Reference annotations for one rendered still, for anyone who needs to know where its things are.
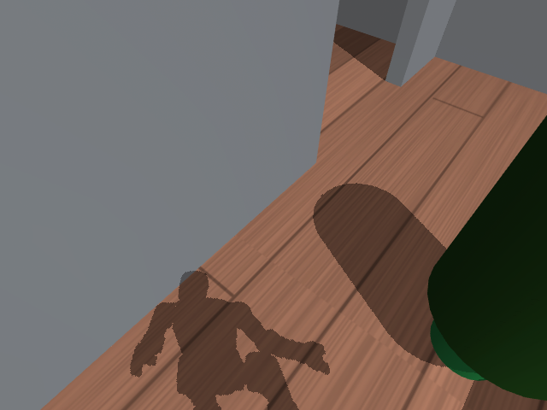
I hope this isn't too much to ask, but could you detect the potted plant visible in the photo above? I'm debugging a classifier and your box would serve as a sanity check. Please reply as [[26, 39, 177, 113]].
[[427, 115, 547, 401]]

